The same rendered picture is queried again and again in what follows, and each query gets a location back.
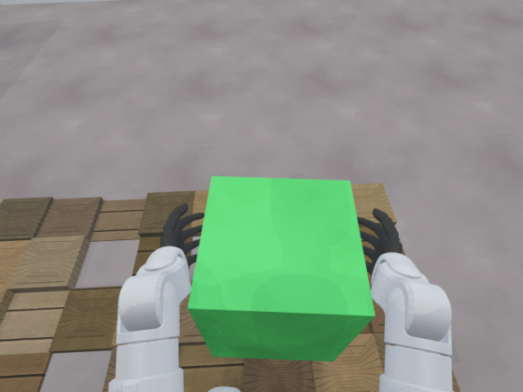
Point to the left robot forearm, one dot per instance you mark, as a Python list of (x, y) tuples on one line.
[(148, 315)]

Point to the robot right hand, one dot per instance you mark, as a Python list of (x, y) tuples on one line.
[(387, 241)]

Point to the right robot forearm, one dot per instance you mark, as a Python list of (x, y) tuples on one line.
[(418, 322)]

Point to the carton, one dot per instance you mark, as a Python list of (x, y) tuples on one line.
[(280, 271)]

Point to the robot left hand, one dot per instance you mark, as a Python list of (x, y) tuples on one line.
[(173, 236)]

